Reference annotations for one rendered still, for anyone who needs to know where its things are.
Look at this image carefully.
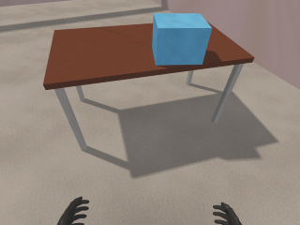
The left robot hand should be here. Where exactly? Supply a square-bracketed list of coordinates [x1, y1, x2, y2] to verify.
[57, 196, 89, 225]

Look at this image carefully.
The right robot hand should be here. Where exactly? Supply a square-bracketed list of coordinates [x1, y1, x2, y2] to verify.
[213, 202, 242, 225]

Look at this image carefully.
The carton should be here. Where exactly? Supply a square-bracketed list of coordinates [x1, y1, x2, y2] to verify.
[152, 13, 212, 66]

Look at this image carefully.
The table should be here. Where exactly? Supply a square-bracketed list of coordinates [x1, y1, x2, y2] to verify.
[43, 22, 255, 151]

